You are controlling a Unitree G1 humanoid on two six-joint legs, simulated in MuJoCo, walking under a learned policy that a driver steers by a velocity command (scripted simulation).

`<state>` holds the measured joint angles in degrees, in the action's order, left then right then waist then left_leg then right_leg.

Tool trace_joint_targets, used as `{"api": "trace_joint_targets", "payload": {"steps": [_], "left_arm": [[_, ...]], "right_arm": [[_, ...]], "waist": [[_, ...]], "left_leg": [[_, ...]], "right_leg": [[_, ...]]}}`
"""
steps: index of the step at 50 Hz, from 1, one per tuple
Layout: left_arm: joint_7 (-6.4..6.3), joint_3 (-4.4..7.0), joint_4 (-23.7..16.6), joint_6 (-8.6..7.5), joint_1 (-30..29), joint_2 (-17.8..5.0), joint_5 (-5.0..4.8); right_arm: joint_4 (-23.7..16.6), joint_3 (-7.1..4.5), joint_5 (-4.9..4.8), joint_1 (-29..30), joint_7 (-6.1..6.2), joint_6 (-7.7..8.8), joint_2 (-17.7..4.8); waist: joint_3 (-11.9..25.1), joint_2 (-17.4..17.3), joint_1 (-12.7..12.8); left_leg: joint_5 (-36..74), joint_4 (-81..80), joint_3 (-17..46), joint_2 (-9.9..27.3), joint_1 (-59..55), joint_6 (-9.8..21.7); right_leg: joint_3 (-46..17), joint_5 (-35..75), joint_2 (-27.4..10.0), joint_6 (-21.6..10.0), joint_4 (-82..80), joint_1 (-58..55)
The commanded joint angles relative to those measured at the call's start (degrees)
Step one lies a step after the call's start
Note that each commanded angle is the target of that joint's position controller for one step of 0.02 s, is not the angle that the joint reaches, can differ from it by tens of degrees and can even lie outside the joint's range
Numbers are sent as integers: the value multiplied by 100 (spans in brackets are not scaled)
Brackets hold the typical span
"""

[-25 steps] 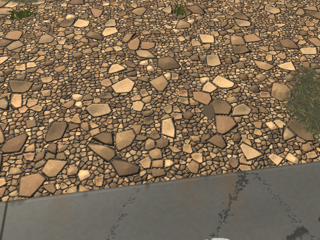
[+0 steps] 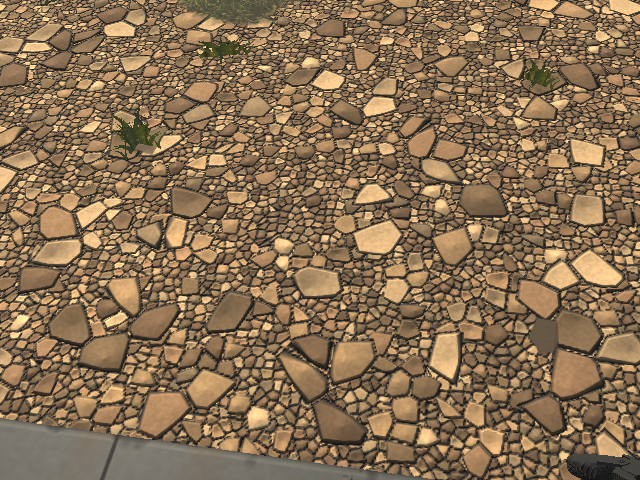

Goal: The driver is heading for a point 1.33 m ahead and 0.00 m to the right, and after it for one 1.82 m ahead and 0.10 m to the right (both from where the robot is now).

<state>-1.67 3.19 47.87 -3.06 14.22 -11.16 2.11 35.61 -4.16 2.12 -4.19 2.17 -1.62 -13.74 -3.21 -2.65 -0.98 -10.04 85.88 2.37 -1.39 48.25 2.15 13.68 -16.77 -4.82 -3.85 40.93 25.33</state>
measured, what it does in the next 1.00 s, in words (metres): walks ahead: left foot, then right foot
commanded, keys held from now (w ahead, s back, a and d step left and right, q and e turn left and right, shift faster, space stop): q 0.20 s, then no key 0.58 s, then w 0.22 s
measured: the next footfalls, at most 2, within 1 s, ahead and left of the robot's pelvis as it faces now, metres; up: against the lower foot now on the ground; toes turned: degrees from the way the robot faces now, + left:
left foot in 0.28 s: +0.13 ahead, +0.13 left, +0.00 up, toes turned +15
right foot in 0.66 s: +0.19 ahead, -0.09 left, +0.00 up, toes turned +12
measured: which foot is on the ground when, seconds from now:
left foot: up 0.00-0.26, down 0.28-1.00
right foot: down 0.00-0.30, up 0.32-0.64, down 0.66-1.00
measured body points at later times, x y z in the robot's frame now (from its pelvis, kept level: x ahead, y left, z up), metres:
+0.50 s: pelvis +0.08 +0.03 +0.03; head +0.10 +0.06 +0.48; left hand +0.16 +0.30 -0.10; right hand +0.28 -0.16 -0.06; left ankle +0.09 +0.12 -0.71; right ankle +0.11 -0.11 -0.65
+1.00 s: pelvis +0.15 +0.02 +0.02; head +0.14 +0.03 +0.47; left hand +0.15 +0.28 -0.11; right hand +0.29 -0.20 -0.10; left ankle +0.11 +0.10 -0.71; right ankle +0.15 -0.10 -0.71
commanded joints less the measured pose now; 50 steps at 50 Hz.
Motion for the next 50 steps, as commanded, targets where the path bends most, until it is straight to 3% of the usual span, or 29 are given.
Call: {"api": "trace_joint_targets", "payload": {"steps": [1,5,8,10,12,13,14,15,16,17,19,21,24,29,31,32,33,34,35,36,37,39,40,42,45,47,48,49,50], "left_arm": [[-57,31,-621,-112,-266,-447,-17],[-88,107,-882,5,0,-690,-17],[-89,194,-1091,183,66,-900,5],[-62,251,-1132,323,187,-1026,54],[-71,295,-1043,430,376,-1140,23],[-68,309,-964,472,399,-1178,-41],[-31,288,-814,482,674,-1079,-67],[14,197,-949,470,664,-742,-64],[51,65,-1444,478,176,-415,-135],[63,123,-1355,556,-52,-649,-114],[122,75,-1280,536,-228,-474,-179],[120,134,-1150,547,-133,-589,-40],[142,86,-988,578,120,-420,-82],[108,-9,-958,597,-108,-235,-90],[68,-66,-896,516,4,-87,-86],[56,-81,-853,440,91,-106,-60],[28,-55,-879,344,164,-305,-6],[-7,-18,-997,246,91,-636,14],[14,2,-925,220,-303,-632,-148],[62,-50,-971,175,-369,-366,-171],[68,-63,-946,141,-308,-323,-165],[24,-71,-831,103,-92,-314,-165],[16,-59,-774,99,45,-321,-155],[23,44,-722,163,251,-524,-105],[72,181,-641,291,659,-888,-81],[135,191,-633,273,588,-897,-124],[176,174,-644,235,399,-852,-161],[206,164,-696,205,108,-808,-192],[223,143,-829,162,-346,-688,-205]], "right_arm": [[-17,-28,-94,-784,-79,-135,-121],[-193,-19,-60,-173,-261,-219,-58],[-378,-87,-56,133,-394,-258,-193],[-461,-114,-117,189,-460,-233,-258],[-453,-89,-128,11,-474,-125,-170],[-345,-63,-90,-310,-448,-28,-73],[-192,-87,-6,-702,-397,99,-147],[-186,-148,65,-1195,-385,241,-458],[-264,-278,-57,-1241,-303,236,-1059],[-226,-224,-140,-1526,-239,239,-720],[-317,32,-69,-870,-116,229,-239],[-361,104,-120,-563,-50,305,-118],[-295,157,-52,-587,-83,447,-113],[-84,186,-26,-722,-172,498,-112],[-2,176,-98,-680,-182,475,-124],[41,196,-124,-694,-192,469,-34],[79,227,-122,-788,-201,488,107],[76,215,-106,-1015,-234,487,204],[193,246,-139,-1169,-248,422,335],[286,186,-85,-1019,-228,395,78],[331,124,-90,-928,-212,381,-36],[405,93,-111,-952,-203,375,-27],[475,107,-110,-1027,-193,379,46],[543,65,-73,-1075,-197,348,21],[391,64,10,-914,-275,334,81],[330,76,4,-930,-336,412,99],[339,81,-19,-1041,-356,465,132],[435,71,-36,-1378,-371,512,126],[586,10,-40,-1963,-369,565,-36]], "waist": [[801,732,-200],[686,949,169],[461,1176,375],[382,1281,506],[353,1293,511],[409,1067,328],[635,477,158],[994,-379,-67],[923,-1736,-214],[1107,-743,-401],[814,-484,-53],[741,-447,117],[876,-178,233],[549,-564,85],[532,-372,214],[532,-202,281],[618,24,261],[585,503,-15],[473,1269,-209],[310,991,-31],[333,846,40],[485,733,60],[653,635,76],[466,648,151],[-209,1121,330],[-300,1111,250],[-213,1042,80],[-135,957,-155],[-62,694,-501]], "left_leg": [[63,-1418,-262,257,-623,-157],[58,-2656,-513,397,-1146,-126],[-562,-3497,-817,340,-1595,-125],[-1174,-4040,-1007,266,-1857,-78],[-1390,-4854,-1084,132,-2254,48],[-754,-5704,-1092,56,-2792,106],[-66,-6392,-729,55,-3709,108],[1177,-6520,613,1104,-4841,195],[2654,-6675,2412,2274,-4937,1189],[2903,-6580,2051,2343,-4996,1500],[2200,-6778,1333,1864,-4534,1252],[2347,-6875,913,1524,-4337,1038],[2406,-6914,583,1419,-4134,942],[1045,-6853,431,1138,-3623,829],[347,-6657,454,1038,-3385,706],[60,-6569,465,970,-3095,502],[-227,-6472,461,857,-2808,293],[-510,-6374,236,545,-2682,173],[-382,-6646,8,302,-3303,76],[-180,-6510,-2,334,-3573,32],[31,-6407,9,356,-3718,33],[267,-6377,33,412,-3806,9],[-83,-6391,-25,355,-3807,14],[-1241,-6037,-279,82,-3456,95],[-1750,-5074,-679,-142,-2277,110],[-1528,-5079,-612,-18,-2377,229],[-1413,-5311,-560,9,-2815,306],[-1330,-5714,-503,-7,-3540,401],[-1344,-6133,-139,137,-4486,537]], "right_leg": [[-855,2963,-1217,-648,-2003,-1066],[-546,1360,-1338,-621,-2217,-1404],[-460,265,-1530,-524,-2321,-1471],[-423,231,-1626,-424,-2191,-1662],[-390,1191,-1628,-333,-1780,-1882],[-220,1496,-1537,-177,-1409,-1798],[25,1485,-1285,56,-722,-1420],[131,18,-970,288,361,-409],[-201,-2081,6,662,1138,993],[-949,-2042,-101,722,1870,913],[-1313,-1387,-105,707,1832,842],[-1380,-784,-6,659,1724,556],[-1418,-504,125,652,1389,83],[-1190,-423,331,557,-197,-608],[-1080,192,399,457,-1261,-1182],[-1287,970,259,441,-1805,-1686],[-1793,1464,-159,423,-1976,-2133],[-2206,2126,-628,353,-1918,-2164],[-2146,1380,-449,167,-1895,-1307],[-2010,986,-234,222,-2004,-1040],[-1894,1115,-149,248,-1986,-1027],[-1798,1402,-80,225,-1927,-1221],[-1770,972,-33,187,-1933,-1381],[-1937,-954,16,-43,-2075,-1287],[-3189,-3042,-771,-666,-2915,-1249],[-3447,-2917,-977,-856,-3009,-1065],[-3306,-2641,-910,-818,-2942,-836],[-2955,-2377,-699,-694,-2724,-394],[-2426,-2120,-348,-479,-2173,351]]}}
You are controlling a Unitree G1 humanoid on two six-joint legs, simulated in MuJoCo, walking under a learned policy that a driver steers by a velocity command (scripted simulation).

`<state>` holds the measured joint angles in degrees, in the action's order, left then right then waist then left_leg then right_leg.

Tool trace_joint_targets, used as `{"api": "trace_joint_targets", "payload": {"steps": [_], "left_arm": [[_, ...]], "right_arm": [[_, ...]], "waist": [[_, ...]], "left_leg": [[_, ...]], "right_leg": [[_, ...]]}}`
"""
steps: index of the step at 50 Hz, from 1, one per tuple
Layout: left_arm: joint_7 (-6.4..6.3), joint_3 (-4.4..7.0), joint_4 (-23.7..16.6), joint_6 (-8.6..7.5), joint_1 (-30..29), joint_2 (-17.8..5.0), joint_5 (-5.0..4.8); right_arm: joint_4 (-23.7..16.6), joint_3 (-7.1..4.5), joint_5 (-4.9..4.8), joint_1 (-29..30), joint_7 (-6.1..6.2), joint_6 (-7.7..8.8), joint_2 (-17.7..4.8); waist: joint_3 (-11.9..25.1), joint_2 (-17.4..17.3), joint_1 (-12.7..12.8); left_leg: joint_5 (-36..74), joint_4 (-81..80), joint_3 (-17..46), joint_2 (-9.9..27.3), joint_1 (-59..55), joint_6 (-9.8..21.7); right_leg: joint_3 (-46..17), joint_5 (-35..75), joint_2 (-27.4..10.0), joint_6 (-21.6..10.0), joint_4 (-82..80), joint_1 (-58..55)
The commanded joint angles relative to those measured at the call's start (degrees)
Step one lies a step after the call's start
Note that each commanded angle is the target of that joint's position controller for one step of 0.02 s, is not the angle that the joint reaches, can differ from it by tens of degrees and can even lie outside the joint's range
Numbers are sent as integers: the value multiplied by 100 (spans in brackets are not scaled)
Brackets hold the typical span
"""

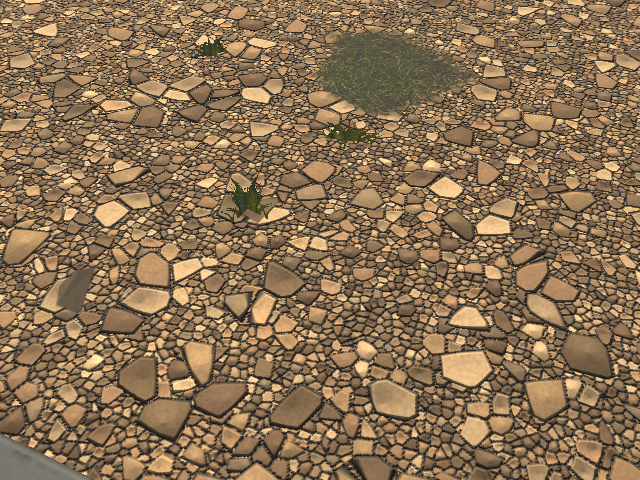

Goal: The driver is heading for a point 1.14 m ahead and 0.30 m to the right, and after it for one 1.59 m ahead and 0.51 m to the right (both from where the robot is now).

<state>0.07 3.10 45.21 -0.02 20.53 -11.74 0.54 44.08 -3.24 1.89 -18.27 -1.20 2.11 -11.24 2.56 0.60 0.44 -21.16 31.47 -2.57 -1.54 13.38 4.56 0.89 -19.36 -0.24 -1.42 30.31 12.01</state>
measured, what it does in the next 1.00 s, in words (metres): walks ahead: right foot, then left foot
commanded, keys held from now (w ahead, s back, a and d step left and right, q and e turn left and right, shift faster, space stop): no key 0.72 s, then w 0.10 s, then w+e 0.18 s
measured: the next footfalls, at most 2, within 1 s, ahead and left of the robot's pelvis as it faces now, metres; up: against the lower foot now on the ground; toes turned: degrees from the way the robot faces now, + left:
right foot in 0.32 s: +0.23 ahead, -0.11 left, +0.00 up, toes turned -6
left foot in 0.60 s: +0.16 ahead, +0.10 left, +0.00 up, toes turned -1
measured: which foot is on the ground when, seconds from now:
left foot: down 0.00-0.34, up 0.36-0.58, down 0.60-1.00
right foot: down 0.00-0.02, up 0.04-0.30, down 0.32-1.00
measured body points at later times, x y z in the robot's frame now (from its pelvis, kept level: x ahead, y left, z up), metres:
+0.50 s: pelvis +0.11 -0.02 +0.00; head +0.13 -0.04 +0.45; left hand +0.22 +0.20 -0.11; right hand +0.19 -0.26 -0.14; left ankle +0.05 +0.10 -0.70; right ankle +0.16 -0.10 -0.73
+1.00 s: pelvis +0.20 -0.03 +0.00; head +0.20 -0.05 +0.45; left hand +0.28 +0.22 -0.12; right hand +0.18 -0.28 -0.15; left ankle +0.12 +0.10 -0.73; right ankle +0.21 -0.11 -0.73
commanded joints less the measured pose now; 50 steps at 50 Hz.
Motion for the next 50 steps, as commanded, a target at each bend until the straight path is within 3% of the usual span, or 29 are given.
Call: {"api": "trace_joint_targets", "payload": {"steps": [1,2,3,4,6,10,12,14,15,16,17,18,19,20,21,24,28,29,31,32,34,36,38,40,42,44,45,47,50], "left_arm": [[61,25,-795,-210,-1427,-277,-58],[39,12,-926,-262,-1432,-272,59],[11,80,-898,-273,-1392,-520,127],[-2,85,-808,-275,-1194,-473,85],[15,57,-705,-253,-965,-403,5],[71,-30,-600,-124,-909,-161,53],[20,-66,-589,-73,-968,-121,44],[-64,-44,-524,-85,-756,-182,36],[-113,-23,-453,-122,-512,-219,74],[-154,36,-415,-186,-284,-449,157],[-202,114,-457,-253,106,-901,231],[-224,113,-434,-230,138,-1052,156],[-193,45,-412,-218,11,-779,-18],[-188,-48,-483,-222,-402,-512,-35],[-191,-126,-535,-213,-735,-333,3],[-244,-148,-438,-214,-891,-345,80],[-230,-118,-269,-176,-803,-424,9],[-226,-123,-256,-156,-833,-396,-18],[-196,-141,-233,-119,-731,-289,-15],[-171,-140,-190,-85,-577,-202,-68],[-171,-110,-8,-108,-407,-278,6],[-178,-76,119,-175,-297,-366,20],[-171,-55,240,-192,-194,-376,14],[-143,0,233,-129,-240,-452,25],[-89,-21,114,-158,-460,-323,12],[-10,-44,-54,-265,-799,-180,81],[20,-13,-126,-312,-926,-291,104],[82,28,-223,-364,-903,-387,39],[143,73,-28,-395,-275,-323,-2]], "right_arm": [[-162,-208,-14,-986,41,238,-745],[-143,-319,-58,-1231,80,229,-1093],[-129,-264,-10,-1299,126,225,-931],[-135,-209,32,-1248,159,262,-818],[-170,-134,25,-746,193,326,-712],[-67,16,-111,-371,226,297,-469],[38,-17,-121,-529,240,224,-617],[107,-39,-180,-532,251,180,-720],[75,-49,-271,-377,246,173,-772],[49,-20,-297,-381,244,196,-703],[-135,71,-253,-424,257,181,-453],[-20,120,-345,-1091,265,21,-125],[72,65,-215,-998,297,-148,-378],[43,39,-107,-641,277,-205,-462],[38,42,-80,-439,245,-218,-424],[157,79,-95,-469,219,-276,-260],[363,131,-104,-476,248,-300,-91],[360,141,-59,-355,256,-290,-122],[203,105,36,-50,277,-198,-445],[283,48,-56,119,293,-179,-598],[364,126,-98,241,303,-94,-290],[460,116,-115,159,333,-35,-287],[612,49,-104,-91,318,-32,-390],[623,-18,-55,-185,287,-87,-528],[658,-63,-95,-405,280,-70,-634],[774,-171,-77,-655,287,-6,-864],[774,-194,-66,-634,278,40,-851],[777,-220,2,-497,243,138,-870],[681,-211,-67,73,202,180,-823]], "waist": [[-692,-719,-827],[-720,-1564,-815],[-821,-1189,-763],[-647,-616,-571],[-241,-307,-221],[-275,-840,-26],[-233,-995,-120],[-141,-916,0],[-48,-701,211],[174,-394,321],[607,288,385],[1020,1250,154],[740,937,125],[147,596,44],[-50,398,-69],[-68,546,-255],[1,492,-307],[-136,445,-307],[-480,89,-178],[-775,-633,22],[-706,-610,73],[-415,-406,47],[-219,-261,-11],[-689,-188,-75],[-1128,-445,-240],[-1179,-974,-386],[-1165,-889,-420],[-1100,-784,-296],[-900,-560,153]], "left_leg": [[-1143,-1533,1753,899,-1508,549],[-614,-2125,3193,1887,-1939,887],[1490,-1949,3346,2242,-2018,1186],[3216,-1679,2898,2227,-2101,1285],[4506,-1533,1938,1885,-2020,995],[5360,-1361,642,1080,-1171,442],[5580,-1160,503,1004,-939,369],[5511,-795,569,1014,-736,260],[5202,-454,540,927,-553,115],[4201,-42,525,770,-182,-72],[2040,798,314,513,348,-244],[-1012,1871,218,-110,585,-408],[-1566,2376,441,-15,721,-453],[-1477,2512,520,67,935,-483],[-1228,2264,565,163,885,-497],[-788,1146,380,146,238,-565],[578,-222,204,56,-582,-458],[1037,-625,267,102,-836,-395],[816,-1086,1033,685,-770,-249],[259,-1234,1164,715,147,-142],[422,-1425,1074,640,450,-210],[1153,-1295,935,567,3,-229],[144,-1208,836,416,-269,-108],[-1474,-1270,1078,463,0,137],[-2131,-1646,1642,821,-224,407],[-2144,-2331,2475,1650,-978,768],[-1823,-2456,2577,1884,-1064,879],[-1143,-2414,2265,2010,-1091,896],[-247,-1944,993,1420,-272,487]], "right_leg": [[-233,-925,-76,-365,156,2430],[359,-718,275,-193,1295,3076],[115,-1238,140,-203,2090,3325],[-54,-1228,31,-183,2562,3239],[-116,-778,-141,-111,2602,2797],[270,138,77,22,1464,1654],[465,464,240,-42,835,1049],[468,1083,322,-177,219,355],[450,1626,345,-251,-402,-222],[36,2293,-17,-342,-561,-949],[-1086,3692,-1170,-542,-470,-1675],[-2291,4932,-2216,-1573,-710,-1670],[-2591,3984,-2153,-1780,-1094,-1102],[-2244,3118,-1899,-1643,-1296,-602],[-1911,2579,-1623,-1411,-1460,-285],[-1123,2534,-1089,-1020,-1555,92],[-899,971,-862,-851,-1450,530],[-865,159,-751,-668,-1484,874],[-841,-776,-544,-301,-1503,1350],[-494,-245,-195,-223,-1351,754],[-500,666,-264,-231,-1116,-52],[-562,1202,-363,-272,-1074,-213],[-446,84,-187,-351,-981,-152],[-461,-1436,-80,-474,-856,489],[-418,-1526,40,-503,-436,1324],[157,-368,212,-422,456,1980],[98,-246,70,-437,706,2076],[-48,-412,-103,-511,745,1964],[288,225,241,-633,-77,282]]}}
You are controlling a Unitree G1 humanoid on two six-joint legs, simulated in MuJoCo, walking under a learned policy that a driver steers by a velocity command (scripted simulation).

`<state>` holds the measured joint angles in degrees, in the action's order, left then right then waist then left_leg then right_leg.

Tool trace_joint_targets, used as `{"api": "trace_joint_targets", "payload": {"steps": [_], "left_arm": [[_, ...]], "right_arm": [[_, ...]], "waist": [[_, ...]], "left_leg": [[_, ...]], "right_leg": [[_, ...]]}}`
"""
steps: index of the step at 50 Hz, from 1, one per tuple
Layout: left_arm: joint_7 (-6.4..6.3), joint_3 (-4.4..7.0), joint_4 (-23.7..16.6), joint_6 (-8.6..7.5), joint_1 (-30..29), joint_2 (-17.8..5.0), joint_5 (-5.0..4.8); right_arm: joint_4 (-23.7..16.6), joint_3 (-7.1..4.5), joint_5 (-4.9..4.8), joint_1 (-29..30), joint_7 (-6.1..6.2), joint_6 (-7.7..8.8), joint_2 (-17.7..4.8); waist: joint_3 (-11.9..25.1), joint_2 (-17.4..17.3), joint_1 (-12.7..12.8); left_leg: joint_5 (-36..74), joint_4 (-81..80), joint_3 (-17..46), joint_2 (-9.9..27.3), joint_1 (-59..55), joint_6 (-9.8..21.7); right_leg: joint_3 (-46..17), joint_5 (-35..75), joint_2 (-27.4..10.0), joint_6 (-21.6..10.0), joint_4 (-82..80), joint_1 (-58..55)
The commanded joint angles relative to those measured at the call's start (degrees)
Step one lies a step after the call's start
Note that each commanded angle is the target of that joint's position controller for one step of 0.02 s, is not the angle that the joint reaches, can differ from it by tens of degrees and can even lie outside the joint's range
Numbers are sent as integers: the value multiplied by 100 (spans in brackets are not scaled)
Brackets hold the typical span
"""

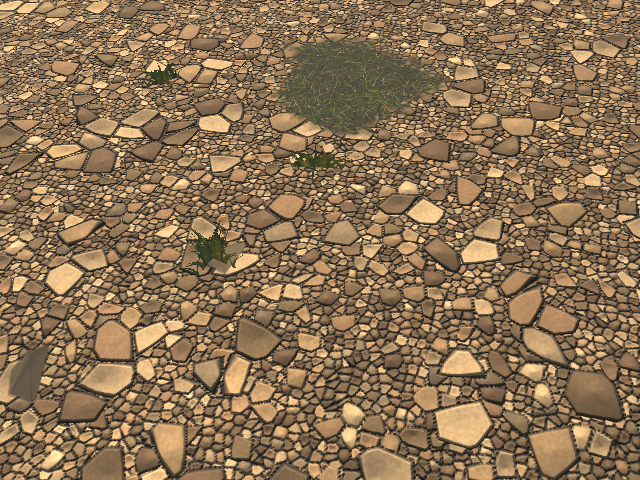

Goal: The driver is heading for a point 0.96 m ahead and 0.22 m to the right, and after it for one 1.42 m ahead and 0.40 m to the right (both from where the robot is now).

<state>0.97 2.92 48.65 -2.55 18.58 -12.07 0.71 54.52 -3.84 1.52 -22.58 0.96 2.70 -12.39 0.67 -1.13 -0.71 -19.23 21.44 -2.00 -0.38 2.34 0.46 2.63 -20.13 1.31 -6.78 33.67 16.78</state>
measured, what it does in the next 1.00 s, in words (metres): walks ahead, turning right: left foot, then right foot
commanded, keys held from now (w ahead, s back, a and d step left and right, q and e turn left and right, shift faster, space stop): w+e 0.64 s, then w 0.34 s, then w+q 0.02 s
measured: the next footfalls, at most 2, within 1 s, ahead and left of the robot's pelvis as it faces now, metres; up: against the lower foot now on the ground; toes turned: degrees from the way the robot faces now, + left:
left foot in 0.48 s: +0.44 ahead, +0.03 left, +0.00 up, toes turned -16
right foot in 0.98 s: +0.57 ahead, -0.28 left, +0.00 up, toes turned -31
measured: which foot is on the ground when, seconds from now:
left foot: down 0.00-0.04, up 0.06-0.46, down 0.48-1.00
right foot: down 0.00-0.48, up 0.50-0.96, down 0.98-1.00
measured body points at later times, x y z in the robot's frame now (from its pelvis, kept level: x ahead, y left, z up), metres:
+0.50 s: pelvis +0.26 -0.02 -0.02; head +0.29 -0.03 +0.43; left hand +0.29 +0.26 -0.15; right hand +0.44 -0.30 -0.09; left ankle +0.40 +0.04 -0.74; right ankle +0.03 -0.08 -0.72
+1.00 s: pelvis +0.49 -0.14 -0.01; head +0.52 -0.17 +0.44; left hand +0.80 -0.06 -0.09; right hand +0.33 -0.34 -0.16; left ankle +0.41 +0.04 -0.73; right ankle +0.54 -0.26 -0.74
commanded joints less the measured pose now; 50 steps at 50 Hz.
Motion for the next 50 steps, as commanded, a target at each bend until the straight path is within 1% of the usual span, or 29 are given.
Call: {"api": "trace_joint_targets", "payload": {"steps": [1,2,3,4,5,6,7,8,11,15,18,20,22,23,24,25,26,27,28,29,30,32,35,40,45,47,48,49,50], "left_arm": [[49,155,-183,-153,474,-395,12],[-12,306,35,-183,1335,-812,65],[-47,455,166,-194,2010,-1384,55],[-34,351,143,-155,1700,-1108,58],[-43,332,-27,-155,1253,-1067,51],[-55,307,-124,-151,968,-996,59],[-80,280,-161,-151,814,-952,12],[-99,232,-169,-171,718,-831,-41],[-122,216,-73,-224,910,-858,-107],[-133,234,-14,-217,1013,-929,-67],[-156,269,-12,-216,1028,-1063,-69],[-185,292,-78,-210,805,-1157,-65],[-176,338,-163,-213,550,-1334,-32],[-139,349,-188,-210,472,-1361,-41],[-88,250,-339,-220,536,-971,-76],[-111,102,-465,-176,1218,-273,-245],[-140,167,-415,-109,1135,-848,-48],[-102,208,-416,-58,671,-987,33],[-34,196,-464,-40,337,-941,59],[31,194,-480,5,248,-867,88],[99,186,-493,82,259,-809,142],[178,151,-582,192,126,-685,156],[246,98,-814,215,-428,-565,194],[308,-36,-1059,135,-1320,-421,161],[292,-75,-1253,75,-1944,-501,178],[225,-46,-1171,22,-1675,-569,226],[177,-1,-940,-44,-998,-610,265],[109,102,-600,-103,-19,-854,348],[4,256,-526,-130,826,-1484,466]], "right_arm": [[-417,-133,-38,672,-11,133,-694],[-595,-47,-22,962,-26,160,-512],[-898,14,-44,1036,-82,194,-322],[-937,-26,69,1182,-94,193,-547],[-979,-7,41,1235,-148,228,-524],[-992,-1,-4,1282,-198,285,-578],[-1040,-16,18,1345,-223,287,-610],[-1045,-3,68,1320,-244,237,-585],[-1230,38,117,1532,-290,86,-520],[-1687,168,53,2510,-358,49,-372],[-1943,171,-29,2880,-325,45,-478],[-1956,127,-42,2653,-261,61,-624],[-1697,-6,-23,1712,-140,100,-930],[-1501,-74,2,920,-59,147,-1079],[-1475,-164,147,113,45,192,-1433],[-1532,-222,325,90,51,174,-1830],[-1566,-215,174,420,12,93,-1555],[-1638,-92,106,899,-2,80,-1035],[-1604,-14,67,1105,-30,99,-756],[-1530,11,76,1042,-35,129,-695],[-1417,23,53,930,-27,170,-678],[-1291,17,-7,737,-75,294,-689],[-1116,4,-26,483,-123,411,-763],[-889,6,-42,271,-187,402,-820],[-526,-32,-65,-318,-162,263,-1048],[-402,-52,-62,-394,-144,171,-1167],[-344,-33,-91,-417,-131,127,-1147],[-379,26,-101,-425,-120,121,-1006],[-736,184,-244,-503,-181,150,-460]], "waist": [[-526,-160,533],[-261,732,950],[-93,2092,1041],[-284,1335,783],[-435,676,565],[-356,212,427],[-356,92,322],[-324,162,234],[-358,387,192],[-570,530,399],[-520,598,489],[-427,556,318],[59,508,-77],[500,297,-452],[1206,-128,-702],[1780,-1350,-245],[1570,-1132,-165],[696,-472,-56],[278,-157,-26],[120,-266,27],[-9,-370,97],[-70,-375,144],[-202,-264,112],[-383,-289,3],[-497,-356,-188],[-313,-415,-45],[55,-295,282],[695,-112,651],[1604,997,905]], "left_leg": [[68,-334,482,1037,1426,742],[748,1255,-226,545,2250,468],[-401,3003,-599,-313,3709,137],[-1012,3908,202,-139,4245,229],[-631,4233,368,129,4371,272],[-194,4171,417,277,4252,256],[31,3984,406,354,4121,198],[214,3769,379,405,3949,97],[544,3441,167,305,3964,-148],[1394,2085,-46,130,3588,-263],[1907,1447,14,46,3040,-161],[1882,1118,115,-14,2438,-19],[1387,945,70,-261,1188,162],[1392,642,87,-162,186,282],[121,476,1216,984,-1014,511],[-505,-10,3763,2600,-2215,1081],[-1516,-638,4821,2572,-1591,1297],[-1769,-798,3859,2312,-709,1176],[-1007,-855,2947,1990,-85,1057],[-269,-918,2270,1766,255,942],[228,-1008,1794,1631,594,896],[954,-1154,1284,1613,766,932],[1299,-1432,855,1650,720,1080],[1837,-1513,-103,1292,727,913],[2575,-1169,-149,1517,12,846],[3881,-446,-259,1525,-315,781],[4515,455,-476,1361,-222,679],[3971,1625,-638,1132,440,550],[1616,3707,-814,578,2356,286]], "right_leg": [[3,300,222,-172,-616,-1179],[-1273,-435,-429,-457,-1310,-2184],[-3950,-878,-1733,-1141,-2178,-3004],[-4292,-410,-1885,-1268,-2251,-2846],[-3745,226,-1820,-1261,-2086,-2558],[-3287,745,-1633,-1106,-2092,-2352],[-2932,1112,-1463,-975,-2174,-2143],[-2590,1462,-1259,-850,-2267,-1986],[-2191,2399,-1056,-825,-2332,-1812],[-1817,3119,-722,-653,-2253,-1257],[-2003,3473,-847,-496,-2152,-1208],[-2086,3854,-902,-323,-1905,-1249],[-2010,5097,-732,-91,-847,-1263],[-1819,4963,-434,26,259,-1028],[-1619,3357,-111,101,1772,-271],[-1066,-1052,670,250,3457,1388],[-948,-836,359,188,4110,1943],[-886,-217,23,195,4114,2009],[-801,116,-153,219,3858,1888],[-772,192,-292,249,3672,1742],[-724,177,-383,285,3559,1577],[-655,250,-469,303,3443,1581],[-743,710,-512,374,2971,2036],[-371,1737,-419,459,1133,1749],[128,1274,-329,260,86,1325],[308,783,-83,78,-269,777],[391,955,107,-47,-678,-151],[66,905,-119,-213,-666,-1570],[-2241,53,-1928,-726,-907,-3499]]}}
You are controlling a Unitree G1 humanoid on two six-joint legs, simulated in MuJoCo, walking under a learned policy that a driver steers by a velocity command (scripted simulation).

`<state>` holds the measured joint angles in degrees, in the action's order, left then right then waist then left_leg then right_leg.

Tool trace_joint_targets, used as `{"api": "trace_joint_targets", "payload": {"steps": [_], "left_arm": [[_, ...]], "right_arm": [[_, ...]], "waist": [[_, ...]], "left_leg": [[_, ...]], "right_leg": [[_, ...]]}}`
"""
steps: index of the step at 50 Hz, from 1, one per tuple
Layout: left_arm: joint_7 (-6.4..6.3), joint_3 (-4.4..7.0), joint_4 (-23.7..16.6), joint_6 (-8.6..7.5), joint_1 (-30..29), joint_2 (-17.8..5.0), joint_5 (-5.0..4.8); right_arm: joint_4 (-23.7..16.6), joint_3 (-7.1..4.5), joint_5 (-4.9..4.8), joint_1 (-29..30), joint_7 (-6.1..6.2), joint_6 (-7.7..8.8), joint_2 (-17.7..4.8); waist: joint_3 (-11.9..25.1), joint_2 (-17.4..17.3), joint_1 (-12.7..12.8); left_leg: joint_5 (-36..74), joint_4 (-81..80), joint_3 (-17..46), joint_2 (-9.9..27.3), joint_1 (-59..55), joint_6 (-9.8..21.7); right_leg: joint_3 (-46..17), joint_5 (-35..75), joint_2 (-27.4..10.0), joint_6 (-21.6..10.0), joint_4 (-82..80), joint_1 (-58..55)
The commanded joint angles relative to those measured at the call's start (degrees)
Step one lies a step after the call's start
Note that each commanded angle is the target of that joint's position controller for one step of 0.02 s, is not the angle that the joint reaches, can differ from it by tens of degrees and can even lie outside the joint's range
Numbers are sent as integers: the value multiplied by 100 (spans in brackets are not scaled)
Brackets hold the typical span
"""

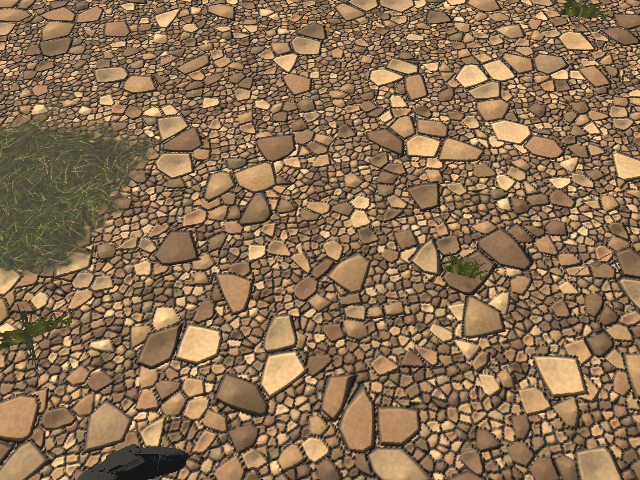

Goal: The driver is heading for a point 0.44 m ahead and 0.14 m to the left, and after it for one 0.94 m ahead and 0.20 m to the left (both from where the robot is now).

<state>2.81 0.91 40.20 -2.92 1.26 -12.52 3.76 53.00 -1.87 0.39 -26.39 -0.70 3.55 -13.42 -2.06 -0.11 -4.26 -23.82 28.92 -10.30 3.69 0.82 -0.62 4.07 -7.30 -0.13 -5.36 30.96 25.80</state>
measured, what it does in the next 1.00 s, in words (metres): walks ahead, turning left: left foot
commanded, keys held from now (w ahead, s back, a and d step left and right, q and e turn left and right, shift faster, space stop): w+q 0.46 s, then q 0.28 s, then no key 0.26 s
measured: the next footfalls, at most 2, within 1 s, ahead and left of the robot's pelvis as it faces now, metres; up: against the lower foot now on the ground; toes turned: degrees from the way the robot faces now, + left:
left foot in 0.50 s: +0.41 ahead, +0.12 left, +0.00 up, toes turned +19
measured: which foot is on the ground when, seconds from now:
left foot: down 0.00-0.00, up 0.02-0.48, down 0.50-1.00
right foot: down 0.00-0.52, up 0.54-1.00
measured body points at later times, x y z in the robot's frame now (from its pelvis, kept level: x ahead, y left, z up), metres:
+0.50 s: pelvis +0.27 +0.03 -0.01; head +0.31 +0.04 +0.44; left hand +0.19 +0.27 -0.15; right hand +0.50 -0.16 -0.11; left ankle +0.37 +0.11 -0.73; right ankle +0.10 -0.09 -0.72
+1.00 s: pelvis +0.43 +0.06 +0.02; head +0.45 +0.08 +0.46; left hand +0.43 +0.35 -0.11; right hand +0.61 -0.16 -0.11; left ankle +0.38 +0.11 -0.72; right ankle +0.54 -0.03 -0.69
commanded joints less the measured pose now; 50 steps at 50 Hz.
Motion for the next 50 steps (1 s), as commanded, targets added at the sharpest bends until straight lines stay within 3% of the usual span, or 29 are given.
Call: {"api": "trace_joint_targets", "payload": {"steps": [1,2,3,4,5,6,8,14,19,22,24,25,26,27,28,29,30,32,33,35,37,42,50], "left_arm": [[-248,546,383,-27,2661,-1699,-94],[-274,486,390,-23,2277,-1449,-190],[-266,379,406,-68,1907,-1064,-205],[-244,298,413,-114,1627,-771,-201],[-244,228,455,-153,1424,-547,-246],[-257,224,469,-201,1417,-554,-249],[-257,245,602,-312,1570,-572,-283],[-306,243,882,-368,1898,-543,-268],[-396,277,1139,-323,2290,-761,-263],[-461,314,1216,-238,2267,-973,-237],[-487,364,1201,-119,2172,-1144,-212],[-475,368,1142,-91,2093,-1176,-261],[-432,270,881,-120,2267,-743,-348],[-387,276,565,-129,2325,-685,-409],[-391,280,521,-133,1768,-815,-321],[-393,231,452,-175,1589,-714,-377],[-407,238,521,-167,1589,-694,-331],[-393,256,535,52,1740,-701,-142],[-382,253,505,157,1782,-647,-129],[-373,234,459,264,1776,-568,-160],[-380,238,347,311,1527,-595,-179],[-392,239,192,387,944,-687,-220],[-452,197,212,355,767,-684,-325]], "right_arm": [[-631,-93,-73,-133,4,56,-527],[-650,-192,-16,342,40,11,-788],[-662,-149,-52,496,9,42,-626],[-563,-156,-51,470,-5,18,-559],[-462,-175,53,400,-30,-75,-520],[-383,-161,106,127,-74,-152,-405],[-380,-181,127,279,-131,-239,-331],[-768,-136,127,1572,-238,-245,-194],[-1138,-51,168,2443,-334,-229,-182],[-1144,-108,180,2206,-286,-240,-315],[-895,-220,207,1245,-216,-196,-512],[-642,-329,288,408,-144,-127,-708],[-608,-522,318,55,-47,-117,-1384],[-767,-627,122,308,-46,-161,-1822],[-760,-613,-41,370,-4,-203,-1663],[-751,-530,-60,691,45,-206,-1348],[-771,-445,-54,957,61,-218,-1038],[-841,-340,-97,1256,76,-215,-760],[-838,-341,-74,1202,56,-178,-816],[-841,-401,-23,1130,37,-138,-1048],[-860,-414,-16,1018,58,-165,-1101],[-847,-348,6,724,126,-269,-972],[-759,-252,127,680,183,-342,-929]], "waist": [[2149,1340,1190],[1328,628,1082],[713,462,853],[413,343,647],[160,384,462],[240,703,352],[116,566,283],[-282,383,427],[-464,348,634],[-171,477,444],[382,509,29],[843,253,-376],[1455,-639,-315],[2123,-1296,-31],[1772,-236,-110],[1036,-89,47],[538,219,282],[365,110,576],[473,57,629],[631,-4,673],[682,-148,589],[608,-410,317],[311,-479,187]], "left_leg": [[-688,4189,642,-515,3574,367],[-319,4453,1273,-209,3965,459],[137,4167,1313,-11,3851,491],[406,3799,1296,127,3579,489],[602,3587,1301,187,3340,456],[734,3565,1261,162,3073,400],[986,3593,1237,136,3223,349],[2250,2336,1004,152,3886,282],[2345,968,429,-20,3552,560],[1599,739,97,-461,2968,896],[1125,512,40,-878,1944,1167],[1528,-35,328,-881,739,1358],[2353,8,2206,602,-885,1852],[4527,-565,5018,1866,-1857,2803],[5185,-597,4106,1648,-1540,2596],[5612,-639,3376,1494,-754,2391],[5633,-781,2880,1123,-49,2042],[5723,-981,2339,675,759,1723],[6002,-967,2263,594,850,1693],[6261,-932,2120,431,940,1616],[6159,-890,2127,317,885,1475],[5352,-924,2322,344,483,1173],[5539,-554,2661,604,203,1337]], "right_leg": [[-4185,-720,-2600,-1215,-1421,-4544],[-3244,-302,-2283,-1025,-1336,-3972],[-2422,140,-2014,-820,-1476,-3166],[-1852,306,-1734,-546,-1707,-2608],[-1382,419,-1415,-257,-1906,-2176],[-1169,642,-1464,-294,-2005,-1976],[-813,1117,-1416,-348,-2171,-1917],[212,1587,-1217,-292,-2350,-2130],[655,2280,-1413,-215,-2182,-2708],[931,4594,-1485,-97,-1231,-3250],[1007,5422,-1456,-51,459,-3226],[1074,4389,-1288,115,1923,-2565],[1106,962,-745,392,3983,-788],[176,-2718,429,639,5644,837],[-639,-2110,-56,597,5575,1196],[-574,-1660,-251,591,5205,1223],[-571,-1504,-416,600,4666,1028],[-592,-1388,-493,711,4061,477],[-557,-1374,-437,768,3888,362],[-497,-1158,-378,842,3547,344],[-482,-877,-363,882,3240,526],[-539,-419,-386,838,2452,811],[-516,-1079,-78,548,1136,52]]}}
Keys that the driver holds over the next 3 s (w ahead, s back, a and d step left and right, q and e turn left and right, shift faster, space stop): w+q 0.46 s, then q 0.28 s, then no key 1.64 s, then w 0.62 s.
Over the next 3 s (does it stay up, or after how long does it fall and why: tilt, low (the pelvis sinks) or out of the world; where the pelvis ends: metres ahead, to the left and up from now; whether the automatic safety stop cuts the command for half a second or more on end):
stays up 0.66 0.12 0.01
